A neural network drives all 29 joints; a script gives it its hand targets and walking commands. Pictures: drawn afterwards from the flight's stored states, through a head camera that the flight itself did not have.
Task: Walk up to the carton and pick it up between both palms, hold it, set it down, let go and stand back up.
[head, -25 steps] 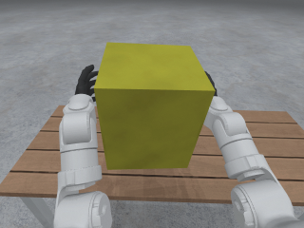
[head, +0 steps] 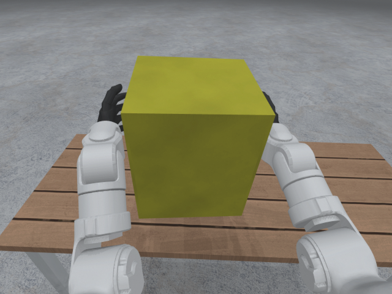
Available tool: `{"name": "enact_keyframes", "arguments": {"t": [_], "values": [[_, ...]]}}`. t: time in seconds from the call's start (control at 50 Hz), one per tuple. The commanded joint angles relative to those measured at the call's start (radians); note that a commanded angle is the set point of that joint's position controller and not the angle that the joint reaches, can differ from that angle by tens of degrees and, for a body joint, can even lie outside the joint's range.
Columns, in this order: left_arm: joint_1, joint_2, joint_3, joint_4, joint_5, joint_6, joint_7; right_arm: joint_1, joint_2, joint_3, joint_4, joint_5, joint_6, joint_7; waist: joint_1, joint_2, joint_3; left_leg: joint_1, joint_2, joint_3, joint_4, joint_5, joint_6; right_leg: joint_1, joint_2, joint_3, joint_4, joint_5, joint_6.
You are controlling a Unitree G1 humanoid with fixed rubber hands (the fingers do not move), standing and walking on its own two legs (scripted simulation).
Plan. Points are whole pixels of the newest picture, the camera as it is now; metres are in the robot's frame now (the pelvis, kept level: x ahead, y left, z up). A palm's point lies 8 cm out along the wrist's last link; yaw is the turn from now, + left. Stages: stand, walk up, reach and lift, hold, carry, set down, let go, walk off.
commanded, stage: hold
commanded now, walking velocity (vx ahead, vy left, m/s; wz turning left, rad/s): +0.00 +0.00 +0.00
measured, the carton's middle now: (191, 138) +0.37 +0.00 +0.19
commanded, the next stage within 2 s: none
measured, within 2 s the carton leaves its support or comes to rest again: neither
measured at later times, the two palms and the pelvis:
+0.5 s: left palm (108, 126) +0.36 +0.15 +0.23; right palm (266, 127) +0.36 -0.15 +0.22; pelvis +0.00 +0.00 +0.00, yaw +0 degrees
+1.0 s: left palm (108, 125) +0.36 +0.15 +0.24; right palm (266, 127) +0.36 -0.15 +0.22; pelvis +0.00 +0.00 +0.00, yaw +0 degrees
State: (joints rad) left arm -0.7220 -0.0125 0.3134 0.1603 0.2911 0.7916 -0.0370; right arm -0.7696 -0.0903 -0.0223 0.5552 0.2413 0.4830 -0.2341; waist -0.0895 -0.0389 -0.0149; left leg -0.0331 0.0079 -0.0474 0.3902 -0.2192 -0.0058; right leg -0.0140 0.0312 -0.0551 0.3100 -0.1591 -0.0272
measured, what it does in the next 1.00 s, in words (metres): stands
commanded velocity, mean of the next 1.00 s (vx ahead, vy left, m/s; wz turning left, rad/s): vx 0.00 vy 0.00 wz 0.00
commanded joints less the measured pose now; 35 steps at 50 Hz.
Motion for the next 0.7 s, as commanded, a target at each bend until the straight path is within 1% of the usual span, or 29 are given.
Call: {"name": "enact_keyframes", "arguments": {"t": [0.0,0.02,0.04,0.06,0.08,0.1,0.14,0.16,0.18,0.2,0.24,0.3,0.32,0.34,0.36,0.38,0.4,0.42,0.44,0.46,0.48,0.5,0.52,0.54,0.56,0.6,0.62,0.66,0.68], "values": [[-0.688,-0.541,-0.507,-0.152,-0.186,-0.069,-0.127,-0.893,0.646,0.34,-0.424,0.125,-0.083,0.121,-0.008,0.063,-0.485,0.051,-0.055,0.056,-0.044,0.295,-0.031,0.151,0.038,-0.014,-0.016,0.221,0.074],[-0.652,-0.53,-0.492,-0.111,-0.179,-0.066,-0.12,-0.885,0.637,0.351,-0.419,0.13,-0.078,0.116,0.001,0.06,-0.446,0.055,-0.056,0.051,-0.032,0.317,-0.032,0.137,0.034,-0.003,-0.02,0.251,0.08],[-0.61,-0.525,-0.515,-0.15,-0.184,-0.058,-0.12,-0.853,0.623,0.364,-0.451,0.137,-0.083,0.11,-0.013,0.064,-0.448,0.081,-0.054,0.048,-0.012,0.388,-0.048,0.147,0.037,-0.006,-0.01,0.315,0.085],[-0.646,-0.528,-0.497,-0.136,-0.163,-0.06,-0.116,-0.871,0.611,0.343,-0.43,0.133,-0.077,0.116,-0.001,0.106,-0.427,0.07,-0.055,0.043,-0.02,0.375,-0.057,0.123,0.039,-0.011,-0.012,0.29,0.074],[-0.625,-0.548,-0.515,-0.14,-0.167,-0.051,-0.116,-0.875,0.607,0.362,-0.483,0.14,-0.084,0.113,-0.014,0.083,-0.434,0.07,-0.053,0.04,-0.014,0.385,-0.051,0.138,0.037,-0.008,-0.01,0.301,0.078],[-0.641,-0.531,-0.472,-0.091,-0.152,-0.051,-0.122,-0.896,0.602,0.342,-0.413,0.122,-0.075,0.117,0.008,0.063,-0.388,0.048,-0.055,0.048,-0.037,0.299,-0.034,0.105,0.035,-0.016,-0.021,0.227,0.081],[-0.634,-0.529,-0.477,-0.087,-0.155,-0.051,-0.136,-0.812,0.599,0.322,-0.373,0.11,-0.068,0.115,-0.031,0.059,-0.381,0.049,-0.053,0.057,-0.045,0.259,-0.036,0.114,0.024,-0.006,-0.027,0.214,0.075],[-0.611,-0.522,-0.462,-0.106,-0.146,-0.049,-0.131,-0.854,0.619,0.351,-0.397,0.125,-0.069,0.121,0.019,0.051,-0.388,0.045,-0.058,0.062,-0.048,0.277,-0.02,0.131,0.033,-0.011,-0.022,0.221,0.08],[-0.641,-0.523,-0.489,-0.126,-0.16,-0.056,-0.128,-0.875,0.621,0.348,-0.424,0.129,-0.079,0.118,0.005,0.068,-0.425,0.052,-0.055,0.054,-0.039,0.297,-0.032,0.128,0.031,-0.006,-0.016,0.255,0.079],[-0.644,-0.552,-0.522,-0.164,-0.184,-0.054,-0.127,-0.842,0.614,0.339,-0.433,0.136,-0.077,0.112,-0.034,0.08,-0.436,0.066,-0.058,0.049,-0.032,0.336,-0.042,0.147,0.035,-0.008,-0.012,0.293,0.081],[-0.602,-0.525,-0.5,-0.119,-0.17,-0.055,-0.13,-0.859,0.624,0.368,-0.449,0.134,-0.075,0.109,0.001,0.06,-0.426,0.073,-0.054,0.05,-0.024,0.342,-0.038,0.127,0.029,0.001,-0.02,0.298,0.086],[-0.596,-0.501,-0.474,-0.114,-0.154,-0.048,-0.131,-0.832,0.605,0.354,-0.436,0.119,-0.064,0.111,-0.003,0.03,-0.396,0.055,-0.054,0.052,-0.039,0.31,-0.029,0.131,0.033,-0.013,-0.017,0.284,0.086],[-0.609,-0.519,-0.482,-0.148,-0.16,-0.05,-0.127,-0.867,0.621,0.373,-0.485,0.138,-0.067,0.112,0.024,0.048,-0.455,0.05,-0.058,0.06,-0.036,0.327,-0.023,0.159,0.04,-0.009,-0.013,0.295,0.079],[-0.632,-0.519,-0.493,-0.128,-0.165,-0.049,-0.129,-0.831,0.606,0.354,-0.418,0.131,-0.061,0.115,-0.004,0.044,-0.415,0.043,-0.053,0.055,-0.046,0.277,-0.034,0.125,0.04,-0.015,-0.018,0.233,0.077],[-0.603,-0.512,-0.488,-0.146,-0.162,-0.046,-0.124,-0.855,0.615,0.361,-0.455,0.14,-0.069,0.113,0.01,0.051,-0.424,0.06,-0.056,0.051,-0.033,0.346,-0.033,0.141,0.036,-0.006,-0.011,0.305,0.082],[-0.662,-0.521,-0.496,-0.126,-0.179,-0.061,-0.129,-0.885,0.625,0.348,-0.46,0.129,-0.074,0.115,0.002,0.044,-0.441,0.039,-0.058,0.056,-0.034,0.288,-0.034,0.124,0.029,-0.002,-0.015,0.265,0.082],[-0.642,-0.534,-0.508,-0.142,-0.18,-0.052,-0.129,-0.86,0.604,0.342,-0.446,0.136,-0.069,0.111,-0.02,0.076,-0.44,0.063,-0.054,0.05,-0.026,0.319,-0.04,0.117,0.031,0.003,-0.02,0.286,0.082],[-0.636,-0.53,-0.513,-0.171,-0.189,-0.061,-0.127,-0.839,0.637,0.365,-0.471,0.14,-0.069,0.111,0.0,0.063,-0.449,0.056,-0.06,0.056,-0.032,0.31,-0.028,0.128,0.03,-0.006,-0.011,0.293,0.084],[-0.664,-0.54,-0.517,-0.164,-0.195,-0.065,-0.125,-0.839,0.616,0.338,-0.418,0.124,-0.061,0.111,-0.023,0.076,-0.441,0.054,-0.06,0.053,-0.042,0.29,-0.04,0.117,0.035,-0.01,-0.018,0.257,0.081],[-0.626,-0.548,-0.536,-0.212,-0.198,-0.061,-0.125,-0.796,0.624,0.347,-0.456,0.126,-0.065,0.107,-0.035,0.091,-0.476,0.081,-0.058,0.047,-0.028,0.36,-0.048,0.143,0.036,-0.012,-0.008,0.307,0.078],[-0.585,-0.533,-0.499,-0.172,-0.16,-0.042,-0.12,-0.831,0.598,0.356,-0.448,0.141,-0.058,0.107,-0.009,0.092,-0.423,0.088,-0.052,0.049,-0.022,0.379,-0.048,0.135,0.041,-0.005,-0.017,0.3,0.082],[-0.583,-0.543,-0.518,-0.193,-0.168,-0.038,-0.117,-0.825,0.599,0.372,-0.495,0.153,-0.061,0.11,-0.004,0.099,-0.466,0.108,-0.049,0.046,-0.02,0.407,-0.048,0.146,0.045,-0.01,-0.008,0.322,0.078],[-0.591,-0.535,-0.514,-0.141,-0.155,-0.03,-0.117,-0.804,0.552,0.319,-0.406,0.126,-0.046,0.112,-0.032,0.112,-0.362,0.063,-0.044,0.033,-0.039,0.34,-0.067,0.098,0.043,-0.017,-0.023,0.235,0.066],[-0.583,-0.543,-0.521,-0.15,-0.152,-0.024,-0.121,-0.796,0.538,0.316,-0.406,0.123,-0.053,0.118,-0.04,0.128,-0.384,0.082,-0.034,0.03,-0.037,0.351,-0.07,0.091,0.042,-0.007,-0.026,0.203,0.057],[-0.609,-0.543,-0.509,-0.113,-0.16,-0.029,-0.122,-0.833,0.55,0.321,-0.405,0.12,-0.056,0.123,-0.031,0.102,-0.374,0.057,-0.039,0.052,-0.041,0.292,-0.056,0.093,0.041,-0.007,-0.036,0.138,0.059],[-0.651,-0.531,-0.486,-0.13,-0.157,-0.045,-0.123,-0.853,0.596,0.326,-0.399,0.113,-0.059,0.13,0.0,0.063,-0.382,0.022,-0.044,0.055,-0.055,0.264,-0.035,0.118,0.04,-0.012,-0.029,0.154,0.064],[-0.659,-0.539,-0.5,-0.125,-0.158,-0.047,-0.124,-0.844,0.597,0.316,-0.368,0.106,-0.063,0.132,-0.016,0.067,-0.385,0.026,-0.042,0.052,-0.055,0.265,-0.041,0.103,0.04,-0.017,-0.026,0.147,0.067],[-0.665,-0.552,-0.505,-0.099,-0.172,-0.047,-0.122,-0.9,0.609,0.319,-0.41,0.11,-0.074,0.13,-0.008,0.054,-0.391,0.025,-0.044,0.056,-0.052,0.258,-0.036,0.097,0.04,-0.016,-0.025,0.158,0.07],[-0.642,-0.533,-0.464,-0.067,-0.152,-0.047,-0.119,-0.898,0.608,0.337,-0.391,0.111,-0.067,0.131,0.017,0.054,-0.378,0.032,-0.045,0.052,-0.053,0.269,-0.029,0.106,0.037,-0.004,-0.034,0.17,0.066]]}}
